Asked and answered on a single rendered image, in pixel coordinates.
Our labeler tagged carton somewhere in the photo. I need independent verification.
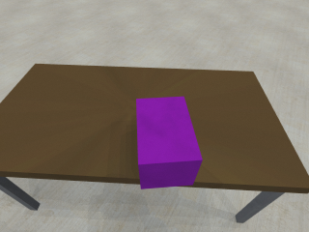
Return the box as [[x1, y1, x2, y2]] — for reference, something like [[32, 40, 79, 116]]
[[136, 96, 203, 189]]

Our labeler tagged table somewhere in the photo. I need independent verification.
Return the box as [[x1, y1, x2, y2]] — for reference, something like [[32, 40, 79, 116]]
[[0, 64, 309, 223]]

